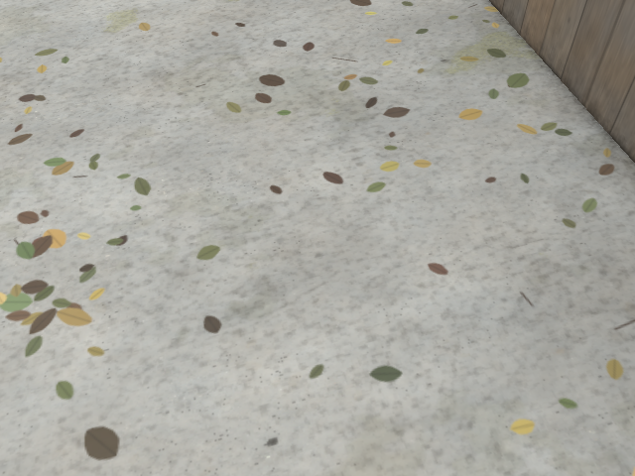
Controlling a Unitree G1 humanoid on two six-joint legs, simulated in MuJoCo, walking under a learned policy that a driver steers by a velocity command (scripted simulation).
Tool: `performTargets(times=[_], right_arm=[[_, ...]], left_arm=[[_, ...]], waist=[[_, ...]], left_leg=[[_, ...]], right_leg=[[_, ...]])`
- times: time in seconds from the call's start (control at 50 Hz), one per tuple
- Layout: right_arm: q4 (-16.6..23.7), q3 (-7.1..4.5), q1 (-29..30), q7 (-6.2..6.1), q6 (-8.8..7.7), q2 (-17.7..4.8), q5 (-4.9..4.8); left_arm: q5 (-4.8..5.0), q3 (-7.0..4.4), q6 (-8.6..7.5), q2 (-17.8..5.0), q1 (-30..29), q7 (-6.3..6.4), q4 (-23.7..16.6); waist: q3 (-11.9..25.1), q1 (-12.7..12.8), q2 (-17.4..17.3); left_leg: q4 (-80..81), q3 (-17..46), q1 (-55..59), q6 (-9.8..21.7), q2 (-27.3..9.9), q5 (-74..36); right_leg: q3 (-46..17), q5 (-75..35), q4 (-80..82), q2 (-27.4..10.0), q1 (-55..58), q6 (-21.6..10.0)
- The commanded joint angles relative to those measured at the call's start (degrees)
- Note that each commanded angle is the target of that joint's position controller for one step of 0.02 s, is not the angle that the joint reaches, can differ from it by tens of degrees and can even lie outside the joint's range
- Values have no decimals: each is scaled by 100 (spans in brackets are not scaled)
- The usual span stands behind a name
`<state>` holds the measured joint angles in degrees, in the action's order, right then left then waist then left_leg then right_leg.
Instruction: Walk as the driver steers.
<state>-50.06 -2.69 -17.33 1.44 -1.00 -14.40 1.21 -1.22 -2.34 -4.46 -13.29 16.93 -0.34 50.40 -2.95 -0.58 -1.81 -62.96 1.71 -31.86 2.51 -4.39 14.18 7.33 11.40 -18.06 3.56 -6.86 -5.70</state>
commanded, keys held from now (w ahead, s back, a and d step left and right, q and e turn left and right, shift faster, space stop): w+q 1.00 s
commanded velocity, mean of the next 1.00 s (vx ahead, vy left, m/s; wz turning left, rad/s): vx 0.50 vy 0.00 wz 0.52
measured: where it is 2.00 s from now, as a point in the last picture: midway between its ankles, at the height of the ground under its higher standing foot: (178, 291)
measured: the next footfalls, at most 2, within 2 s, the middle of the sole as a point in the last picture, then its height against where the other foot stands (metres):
left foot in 0.32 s outside the picture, level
right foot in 0.84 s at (306, 393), level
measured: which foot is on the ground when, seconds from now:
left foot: up 0.00-0.30, down 0.32-0.86, up 0.88-1.00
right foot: down 0.00-0.30, up 0.32-0.82, down 0.84-1.00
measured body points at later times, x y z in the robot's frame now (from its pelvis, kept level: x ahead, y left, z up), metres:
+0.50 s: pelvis +0.27 +0.07 -0.01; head +0.30 +0.09 +0.44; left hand +0.31 +0.35 -0.13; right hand +0.41 -0.18 -0.13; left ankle +0.27 +0.11 -0.75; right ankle +0.28 -0.09 -0.66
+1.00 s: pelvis +0.55 +0.12 -0.01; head +0.57 +0.12 +0.44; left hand +0.51 +0.41 -0.11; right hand +0.76 -0.09 -0.14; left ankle +0.42 +0.17 -0.66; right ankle +0.63 +0.06 -0.75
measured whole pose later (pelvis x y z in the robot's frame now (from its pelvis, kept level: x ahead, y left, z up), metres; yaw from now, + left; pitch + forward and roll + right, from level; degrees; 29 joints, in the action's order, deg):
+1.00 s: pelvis +0.55 +0.12 -0.01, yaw +35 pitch +1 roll -1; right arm -46.4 -4.2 -17.4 1.4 -1.0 -18.1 1.8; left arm -1.9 -1.7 -3.8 -14.7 11.1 0.5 43.1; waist -2.3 -1.7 -2.6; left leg -65.6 2.5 -24.5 3.8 2.1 20.1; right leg 4.5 10.7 -26.0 0.6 -16.1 -1.9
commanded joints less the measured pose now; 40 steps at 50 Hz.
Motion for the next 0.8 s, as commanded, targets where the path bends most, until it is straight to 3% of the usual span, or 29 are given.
performTargets(times=[0.02, 0.12, 0.2, 0.26, 0.28, 0.3, 0.32, 0.34, 0.36, 0.38, 0.4, 0.42, 0.46, 0.5, 0.54, 0.62, 0.72, 0.76, 0.8], right_arm=[[211, -91, -35, 63, 47, -234, 14], [528, -3, 948, 138, -7, -99, 42], [804, 42, 1505, 198, -23, -96, 76], [752, -27, 1080, 147, -5, -245, 90], [641, -85, 633, 121, -17, -352, 97], [449, -177, -30, 88, -61, -513, 121], [213, -337, -909, 11, -90, -889, 190], [264, -525, -825, -71, -56, -1580, 169], [302, -534, -879, -52, -2, -1582, -55], [271, -490, -551, -105, 11, -1393, -77], [264, -408, -318, -122, -5, -1055, -87], [286, -351, -71, -140, -39, -859, -78], [317, -270, 115, -153, -136, -684, -122], [271, -299, -18, -130, -237, -837, -143], [254, -330, -199, -128, -256, -956, -129], [208, -338, -643, -125, -220, -951, -128], [193, -349, -1045, -182, -186, -1013, -47], [255, -367, -940, -227, -187, -1089, -19], [384, -393, -527, -231, -210, -1218, -7]], left_arm=[[10, -129, -176, -579, 129, 26, -167], [26, -94, -185, -568, 380, 84, 17], [-3, -101, -116, -691, 774, 178, 253], [-35, -142, -36, -936, 644, 249, 280], [-55, -168, 18, -1030, 576, 261, 262], [-51, -187, 68, -1104, 531, 255, 222], [-26, -181, 69, -1088, 402, 225, 91], [45, -44, 23, -379, 668, 89, -281], [14, -118, -52, -786, 38, 56, -485], [52, -85, -140, -745, -327, 29, -636], [63, -66, -200, -740, -309, 34, -621], [9, -79, -165, -723, -272, 45, -571], [-148, -62, 65, -637, -69, 16, -563], [-174, -39, 217, -531, -125, -24, -636], [-167, -22, 266, -506, -545, -45, -813], [-124, 8, 264, -523, -1472, -69, -1137], [-59, 67, 169, -574, -2238, -99, -1458], [-39, 57, 117, -673, -2163, -93, -1514], [-18, -20, 60, -883, -1368, -35, -1307]], waist=[[-103, -23, 529], [-303, 180, 534], [-378, 321, 500], [16, 22, 722], [294, -192, 757], [687, -487, 689], [1162, -934, 275], [1568, -490, -1146], [1861, -714, -528], [1020, -568, -179], [543, -336, 250], [255, -93, 449], [303, 181, 309], [304, 237, 219], [185, 133, 103], [78, -240, -119], [78, -542, -207], [85, -424, -273], [300, 5, -329]], left_leg=[[199, 64, -524, -55, -122, -699], [1704, -375, -604, -35, -24, -1543], [2510, -820, -512, 243, 163, -1225], [2656, -1147, 280, 612, 664, -363], [2729, -1171, 782, 762, 855, -57], [3045, -1056, 1646, 931, 1001, 15], [3515, -233, 3016, 1236, 543, 201], [3812, 2766, 4759, 2127, -1226, 119], [4552, 4190, 4989, 2411, -1493, -47], [4662, 3248, 4419, 2199, -1419, -384], [4755, 2682, 3652, 1935, -1207, -996], [4816, 2196, 3063, 1685, -893, -1557], [4931, 1616, 2480, 1524, -506, -2236], [4992, 1364, 2269, 1493, -295, -2568], [5098, 1303, 2171, 1386, -156, -2417], [5024, 1409, 2515, 1111, -20, -2298], [4598, 1741, 3194, 1051, -154, -2837], [4382, 1939, 3237, 935, -250, -3000], [3849, 1964, 2837, 691, -171, -3642]], right_leg=[[-660, -1774, 1118, -1563, 48, -339], [-6, -2251, 1101, -1499, 377, -217], [285, -3242, 747, -1722, 1129, -138], [554, -5679, -368, -1808, 1511, -42], [598, -6077, -1148, -1826, 1493, -53], [615, -5660, -2229, -1799, 1178, -33], [673, -4147, -3848, -1610, 135, 119], [540, 1174, -6066, -440, -2457, 461], [-834, 1766, -6772, -99, -3347, 476], [-1057, 1156, -6509, -526, -3771, 424], [-989, 770, -5940, -738, -3521, 428], [-982, 679, -5498, -872, -3192, 475], [-977, 671, -5007, -949, -2604, 652], [-839, 576, -4595, -942, -2580, 789], [-738, 148, -4084, -947, -2788, 888], [-724, -733, -2949, -840, -3129, 943], [-751, -917, -2001, -553, -3150, 826], [-852, -739, -1599, -466, -2720, 708], [-828, -306, -1210, -234, -1395, 524]])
